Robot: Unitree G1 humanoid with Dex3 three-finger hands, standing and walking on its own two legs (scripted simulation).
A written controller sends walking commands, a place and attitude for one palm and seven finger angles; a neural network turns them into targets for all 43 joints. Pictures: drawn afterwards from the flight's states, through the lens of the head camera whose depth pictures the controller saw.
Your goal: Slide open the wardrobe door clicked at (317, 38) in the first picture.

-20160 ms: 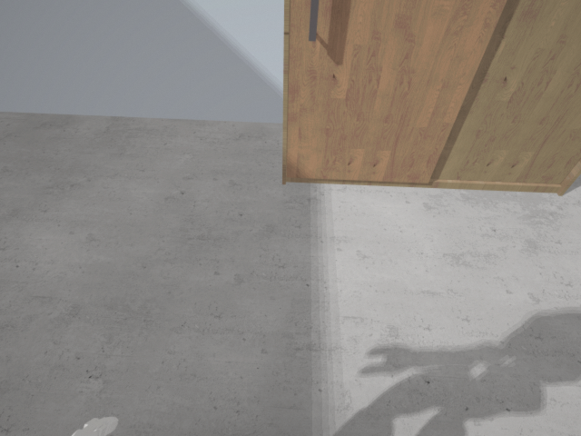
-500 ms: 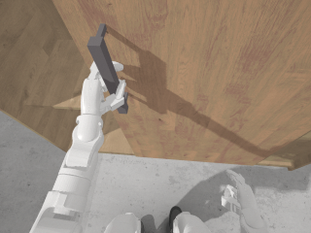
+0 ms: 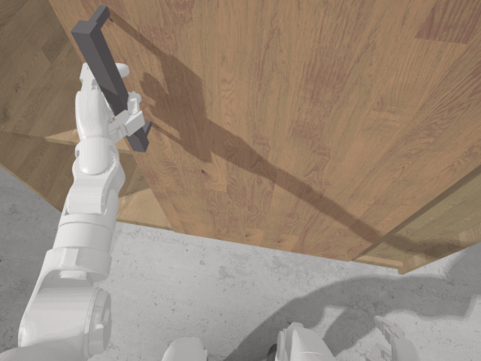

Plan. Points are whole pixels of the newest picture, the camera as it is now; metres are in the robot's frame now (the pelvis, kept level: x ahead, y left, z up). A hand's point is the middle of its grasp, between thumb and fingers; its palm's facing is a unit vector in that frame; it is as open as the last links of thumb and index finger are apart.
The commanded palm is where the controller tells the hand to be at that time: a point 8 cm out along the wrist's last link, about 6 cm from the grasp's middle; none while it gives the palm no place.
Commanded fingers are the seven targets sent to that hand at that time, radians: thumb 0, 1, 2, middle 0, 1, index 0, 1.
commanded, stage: step sideways, sliding the door along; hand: left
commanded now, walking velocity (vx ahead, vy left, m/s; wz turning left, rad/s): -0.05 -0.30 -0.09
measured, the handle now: (124, 90) +0.48 +0.27 +0.11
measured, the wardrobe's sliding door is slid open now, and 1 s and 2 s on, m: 0.48 0.48 0.48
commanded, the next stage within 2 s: stop walking and hold the door there in 0.06 s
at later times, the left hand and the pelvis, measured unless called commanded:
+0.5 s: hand (133, 112) +0.44 +0.24 +0.11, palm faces +0.53 -0.80 -0.28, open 6.4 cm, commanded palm +0.39 +0.27 +0.10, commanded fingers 0.00 0.90 0.90 -0.45 -1.40 -0.45 -1.40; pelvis +0.04 -0.08 +0.01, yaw -3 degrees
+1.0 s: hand (134, 113) +0.43 +0.24 +0.11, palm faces +0.50 -0.83 -0.24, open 6.5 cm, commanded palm +0.39 +0.26 +0.10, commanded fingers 0.00 0.90 0.90 -0.45 -1.40 -0.45 -1.40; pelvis +0.00 -0.07 +0.01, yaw -9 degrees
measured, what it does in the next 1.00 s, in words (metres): steps on the spot: right foot, then left foot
